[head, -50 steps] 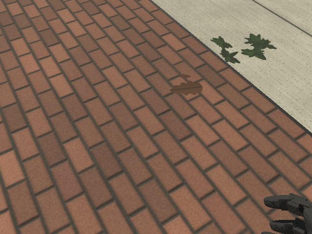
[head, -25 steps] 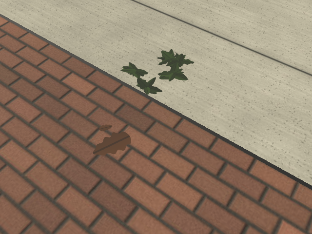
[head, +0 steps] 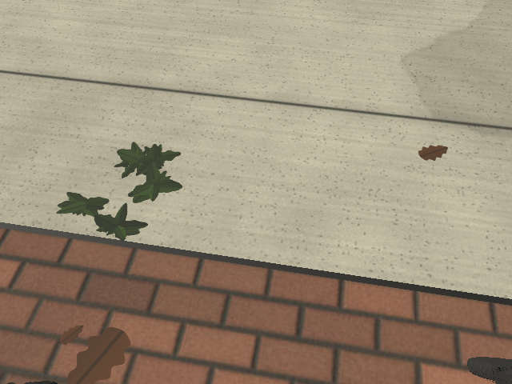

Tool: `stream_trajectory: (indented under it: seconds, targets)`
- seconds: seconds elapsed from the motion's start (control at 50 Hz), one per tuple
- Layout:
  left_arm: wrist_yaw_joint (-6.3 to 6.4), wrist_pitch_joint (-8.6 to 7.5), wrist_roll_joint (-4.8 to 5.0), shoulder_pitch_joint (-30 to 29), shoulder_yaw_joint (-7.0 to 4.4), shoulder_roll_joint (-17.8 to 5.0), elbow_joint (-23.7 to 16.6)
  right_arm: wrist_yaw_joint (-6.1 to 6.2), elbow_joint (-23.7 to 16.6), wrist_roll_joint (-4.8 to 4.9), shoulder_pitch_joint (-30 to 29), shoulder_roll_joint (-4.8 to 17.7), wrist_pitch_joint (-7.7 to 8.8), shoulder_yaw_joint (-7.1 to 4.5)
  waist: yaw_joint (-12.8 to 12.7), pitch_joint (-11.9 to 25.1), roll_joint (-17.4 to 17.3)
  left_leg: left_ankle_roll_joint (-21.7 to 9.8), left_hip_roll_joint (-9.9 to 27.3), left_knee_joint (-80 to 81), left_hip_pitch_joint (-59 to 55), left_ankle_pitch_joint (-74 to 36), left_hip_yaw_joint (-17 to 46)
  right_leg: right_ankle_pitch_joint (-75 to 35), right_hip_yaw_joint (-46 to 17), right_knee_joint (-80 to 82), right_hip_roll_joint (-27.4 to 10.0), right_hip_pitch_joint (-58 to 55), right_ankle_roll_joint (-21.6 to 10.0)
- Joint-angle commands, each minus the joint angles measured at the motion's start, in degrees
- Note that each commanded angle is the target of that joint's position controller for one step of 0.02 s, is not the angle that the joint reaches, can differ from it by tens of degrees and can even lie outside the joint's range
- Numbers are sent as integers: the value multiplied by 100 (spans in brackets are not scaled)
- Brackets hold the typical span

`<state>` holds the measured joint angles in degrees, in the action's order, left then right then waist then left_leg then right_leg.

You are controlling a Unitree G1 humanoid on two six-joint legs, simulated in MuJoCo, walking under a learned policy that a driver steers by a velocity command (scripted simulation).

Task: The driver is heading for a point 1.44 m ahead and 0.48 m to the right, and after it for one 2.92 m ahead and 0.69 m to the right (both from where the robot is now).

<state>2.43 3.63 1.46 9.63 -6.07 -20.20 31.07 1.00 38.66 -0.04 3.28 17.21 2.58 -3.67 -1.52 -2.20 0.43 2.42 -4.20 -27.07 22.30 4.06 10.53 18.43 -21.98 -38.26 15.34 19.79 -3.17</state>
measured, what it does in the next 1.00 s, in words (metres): steps on the spot, turning right: right foot, then left foot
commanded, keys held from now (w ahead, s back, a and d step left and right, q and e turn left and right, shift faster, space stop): e+shift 0.36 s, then shift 0.64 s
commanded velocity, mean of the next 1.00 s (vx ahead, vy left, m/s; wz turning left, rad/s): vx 0.01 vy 0.00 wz -0.58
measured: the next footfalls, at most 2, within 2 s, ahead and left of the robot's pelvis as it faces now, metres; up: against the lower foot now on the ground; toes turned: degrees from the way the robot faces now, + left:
right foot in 0.42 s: -0.01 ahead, -0.12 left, +0.00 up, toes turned -29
left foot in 0.84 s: +0.11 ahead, +0.08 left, +0.00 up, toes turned -32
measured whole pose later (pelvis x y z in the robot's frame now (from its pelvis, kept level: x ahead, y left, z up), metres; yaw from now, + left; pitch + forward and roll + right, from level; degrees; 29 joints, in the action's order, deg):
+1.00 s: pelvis +0.02 -0.01 +0.01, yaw -33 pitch +0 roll +0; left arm 0.5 1.4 -1.1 10.2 -1.6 -13.1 41.1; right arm 0.2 42.7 -0.8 9.5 13.2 0.6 -2.0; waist 0.0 -0.8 1.0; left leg 0.8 1.4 -31.3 14.0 17.4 -0.8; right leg 16.8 -3.4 -31.3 2.6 14.6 -1.0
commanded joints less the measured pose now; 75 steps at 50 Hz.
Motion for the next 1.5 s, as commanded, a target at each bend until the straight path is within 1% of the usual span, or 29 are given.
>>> stream_trajectory:
  seconds: [0.02,0.04,0.06,0.08,0.12,0.18,0.28,0.36,0.4,0.42,0.44,0.46,0.48,0.5,0.52,0.54,0.6,0.68,0.76,0.8,0.82,0.84,0.86,0.88,0.9,0.92,0.96,1.12,1.5]
  targets:
    - [-127,-106,-11,528,-74,-478,-525,13,-467,-283,87,979,-7,-284,-253,1204,-1655,-1666,2730,869,-1914,-1417,2534,2159,631,-2299,-383,1471,344]
    - [-160,-138,-5,453,-192,-963,-409,44,-557,-220,-38,744,-12,-278,-161,986,-1400,-1826,2679,927,-1687,-798,2426,1621,889,-2982,-894,1691,606]
    - [-163,-98,34,436,-241,-1084,-259,100,-629,-152,-250,470,-62,-207,-109,760,-989,-1580,2211,870,-1498,-92,1621,1107,1008,-3243,-1100,1768,700]
    - [-132,-22,16,513,-221,-968,-128,160,-688,-100,-324,407,-138,-167,-104,666,-674,-1346,1868,830,-1323,246,1079,768,1169,-3585,-1192,1748,766]
    - [-142,19,10,527,-111,-679,-179,246,-663,-93,-313,516,-223,-153,-49,424,-540,-1302,1647,965,-988,-80,389,373,1639,-3824,-1365,1801,823]
    - [-126,-23,52,150,-2,-421,-353,281,-516,-169,66,618,-287,-197,231,552,-804,-1442,1686,1063,-1473,-363,-153,162,2000,-3226,-1730,1992,918]
    - [-178,-37,-17,1,54,-267,-398,192,-397,-113,84,874,-314,-336,305,814,-951,-1495,2049,1097,-1609,-285,-729,190,2195,-1987,-2099,1331,854]
    - [-259,38,-7,160,-10,-325,-283,59,-292,-2,25,968,-275,-418,198,804,-1057,-1284,2228,949,-1387,-76,-1221,178,2549,-782,-2000,416,551]
    - [-286,70,-37,473,-49,-259,-153,19,-199,129,54,909,-261,-410,-23,850,-889,-1029,2181,448,-1197,-47,-1399,-189,2698,400,-1756,-349,269]
    - [-250,69,-57,861,-122,-360,17,-3,-75,172,281,708,-269,-365,-129,864,-597,-694,1980,-136,-745,158,-1638,-562,2585,1030,-1570,-1088,49]
    - [-178,31,-45,1173,-266,-854,74,-61,-58,69,476,396,-287,-281,-93,681,754,-138,1392,-1589,553,1572,-2174,-2107,1139,1670,-2448,-1964,-396]
    - [-127,-37,-199,928,-351,-1537,-104,-37,-491,-129,136,279,-259,-204,21,678,2193,249,622,-3047,2196,3405,-1932,-3196,-849,1736,-3860,-1996,-1544]
    - [-172,-196,-377,893,-255,-1133,-199,21,-528,-79,-414,574,-237,-292,-424,1007,1338,142,648,-3964,2082,3357,-1032,-2955,-643,1904,-3818,-1632,-1759]
    - [-173,-300,-393,642,-148,-940,-119,48,-490,43,-374,592,-259,-302,-208,847,1133,4,727,-4119,2036,2831,-899,-2545,-87,1900,-3525,-1400,-1438]
    - [-152,-344,-276,266,-98,-744,-122,100,-314,33,-141,565,-294,-318,-5,771,829,-30,802,-3989,1964,2319,-849,-2194,325,1835,-3177,-1297,-1076]
    - [-126,-346,-164,-21,-9,-526,-135,133,-209,-38,38,629,-333,-334,111,753,808,23,798,-3970,1851,1927,-878,-2340,578,1767,-3017,-1218,-899]
    - [-63,-358,-215,-157,135,-312,-93,87,-63,-8,366,542,-356,-297,258,906,740,158,662,-3993,1188,1333,-971,-2955,1017,1738,-2756,-982,-886]
    - [-56,-337,-224,-109,157,-286,54,25,-109,8,185,255,-368,-126,104,778,772,186,724,-2408,697,1333,-935,-2565,1012,1671,-2704,-1105,-905]
    - [-152,-302,-221,-63,164,-311,222,-21,-125,47,219,347,-364,-110,-17,583,833,100,649,-1448,-4,1764,-1034,-2322,681,1572,-2790,-795,-1073]
    - [-173,-302,-154,-212,228,-170,301,-43,-51,38,424,243,-321,-76,174,529,713,-7,593,-418,-540,1175,-1105,-2242,650,1391,-2648,-657,-937]
    - [-174,-318,-125,-161,268,-62,374,-61,-6,-29,558,201,-281,-43,289,532,559,-93,623,360,-1052,238,-1056,-1973,702,1340,-2494,-488,-715]
    - [-170,-368,-204,22,319,97,422,-47,-14,-132,641,395,-245,-53,192,695,216,-206,995,436,-1599,-853,-614,-1367,828,1168,-2201,-294,-380]
    - [-211,-429,-291,355,286,52,461,-25,-49,-151,556,830,-232,-143,-173,736,-627,-477,1410,96,-1728,-1620,-359,-651,1258,937,-1715,-109,-98]
    - [-204,-441,-320,329,303,127,525,-53,-12,-93,342,534,-221,-85,-190,825,-1005,-747,1415,178,-1197,-715,-290,-380,1540,1061,-1556,-518,138]
    - [-195,-416,-324,-11,273,-23,537,-83,-51,-58,219,281,-198,-27,-15,618,-807,-673,1216,238,-941,16,-387,-534,1566,1090,-1568,-662,220]
    - [-179,-381,-275,-208,234,-80,530,-84,-38,-72,258,281,-174,-19,102,549,-580,-535,1077,230,-874,267,-536,-716,1568,1017,-1568,-649,174]
    - [-164,-292,-252,-212,244,48,537,-81,1,-75,361,320,-93,-8,131,486,-510,-417,988,182,-858,324,-653,-1011,1485,1037,-1607,-677,91]
    - [-132,-297,-220,4,217,182,875,-14,81,-55,488,217,-106,68,180,423,-77,-421,879,51,-993,291,-786,-1283,1455,1097,-1633,-688,139]
    - [39,-266,-177,191,152,169,1821,-1,855,-20,661,155,-83,115,152,232,-75,-440,750,312,-1008,237,-866,-1590,1510,1248,-1663,-1060,271]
